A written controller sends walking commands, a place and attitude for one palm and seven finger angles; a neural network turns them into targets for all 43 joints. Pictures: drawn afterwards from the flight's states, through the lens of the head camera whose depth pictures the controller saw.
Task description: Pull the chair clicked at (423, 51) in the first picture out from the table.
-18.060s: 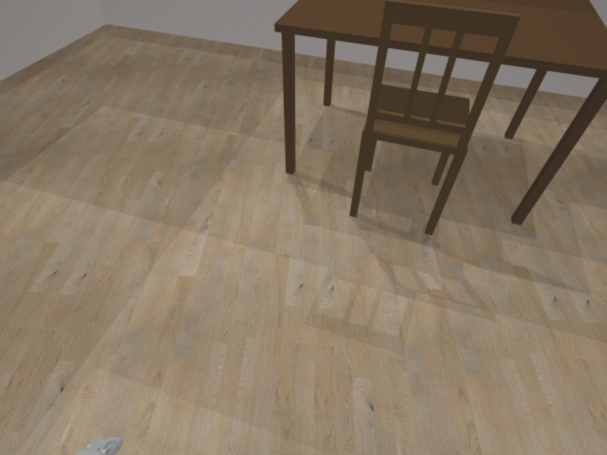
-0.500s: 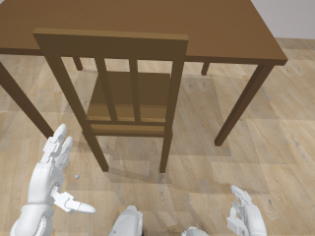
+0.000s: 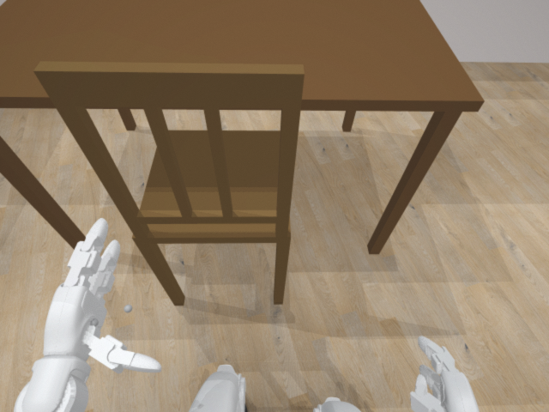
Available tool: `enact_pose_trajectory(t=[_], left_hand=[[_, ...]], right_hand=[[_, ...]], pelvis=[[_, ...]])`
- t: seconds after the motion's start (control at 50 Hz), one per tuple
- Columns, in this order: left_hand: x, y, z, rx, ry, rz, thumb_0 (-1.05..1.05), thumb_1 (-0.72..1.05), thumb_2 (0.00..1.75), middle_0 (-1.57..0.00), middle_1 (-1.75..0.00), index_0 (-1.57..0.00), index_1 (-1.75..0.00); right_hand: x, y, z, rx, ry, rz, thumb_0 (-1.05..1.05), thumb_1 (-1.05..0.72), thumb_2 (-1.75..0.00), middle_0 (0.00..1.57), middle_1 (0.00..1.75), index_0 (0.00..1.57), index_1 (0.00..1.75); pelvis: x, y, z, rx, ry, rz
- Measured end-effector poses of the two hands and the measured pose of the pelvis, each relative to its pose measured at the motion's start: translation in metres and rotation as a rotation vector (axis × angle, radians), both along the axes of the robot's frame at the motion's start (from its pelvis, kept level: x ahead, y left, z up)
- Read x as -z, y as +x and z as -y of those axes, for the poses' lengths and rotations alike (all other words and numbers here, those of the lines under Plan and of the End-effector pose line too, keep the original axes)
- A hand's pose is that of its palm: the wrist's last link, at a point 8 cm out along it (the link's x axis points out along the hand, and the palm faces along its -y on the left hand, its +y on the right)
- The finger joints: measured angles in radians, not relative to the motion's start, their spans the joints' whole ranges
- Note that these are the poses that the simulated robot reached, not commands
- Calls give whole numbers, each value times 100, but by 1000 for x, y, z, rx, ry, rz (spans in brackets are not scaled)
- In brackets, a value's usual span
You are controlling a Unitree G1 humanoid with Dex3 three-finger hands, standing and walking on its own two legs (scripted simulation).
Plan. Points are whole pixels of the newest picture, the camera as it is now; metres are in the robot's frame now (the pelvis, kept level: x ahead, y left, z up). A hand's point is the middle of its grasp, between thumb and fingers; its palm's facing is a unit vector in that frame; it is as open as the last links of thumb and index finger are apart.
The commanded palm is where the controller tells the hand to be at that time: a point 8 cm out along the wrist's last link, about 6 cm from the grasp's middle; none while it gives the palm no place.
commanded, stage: raise the hand toward the chair's back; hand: left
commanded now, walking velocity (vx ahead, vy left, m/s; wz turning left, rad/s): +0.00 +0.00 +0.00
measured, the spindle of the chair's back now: (172, 168) +0.52 +0.21 +0.01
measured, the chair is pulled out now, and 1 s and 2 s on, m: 0.00 0.00 0.00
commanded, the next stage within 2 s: aim the fingers beside a spindle in 0.10 s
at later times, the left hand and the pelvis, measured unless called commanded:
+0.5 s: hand (146, 291) +0.27 +0.19 +0.04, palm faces +0.04 -1.00 -0.04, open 17.0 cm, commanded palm +0.25 +0.25 +0.04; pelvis +0.00 -0.01 -0.01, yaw +0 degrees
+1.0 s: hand (157, 262) +0.33 +0.19 +0.01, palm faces +0.05 -1.00 -0.03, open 17.0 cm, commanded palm +0.31 +0.24 +0.01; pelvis +0.00 +0.00 -0.02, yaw -1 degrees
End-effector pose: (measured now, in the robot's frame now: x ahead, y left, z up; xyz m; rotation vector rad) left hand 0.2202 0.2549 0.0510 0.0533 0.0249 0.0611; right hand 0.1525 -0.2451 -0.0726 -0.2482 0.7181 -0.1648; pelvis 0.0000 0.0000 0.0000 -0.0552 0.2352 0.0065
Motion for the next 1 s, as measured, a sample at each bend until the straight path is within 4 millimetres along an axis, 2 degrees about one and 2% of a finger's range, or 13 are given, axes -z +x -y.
enact_pose_trajectory(t=[0.3, 0.54, 1.0], left_hand=[[3, 4, 7, 4, -4, -1, -1, -50, 30, -6, -8, -6, -8], [12, 33, 14, 25, -14, 9, -1, -50, 30, -6, -8, -6, -8], [35, 82, 8, 13, -24, 18, -1, -50, 30, -6, -8, -6, -8]], right_hand=[[5, 13, -1, -26, 18, 13, 1, -90, -90, 20, 30, 20, 30], [14, 4, 8, -8, 2, -34, 1, -90, -90, 20, 30, 20, 30], [36, -18, 9, 23, -12, -150, 1, -90, -90, 20, 30, 20, 30]], pelvis=[[2, 3, 7, -4, 5, -8], [7, 4, 8, 6, 9, -31], [19, 1, 2, 20, 4, -80]])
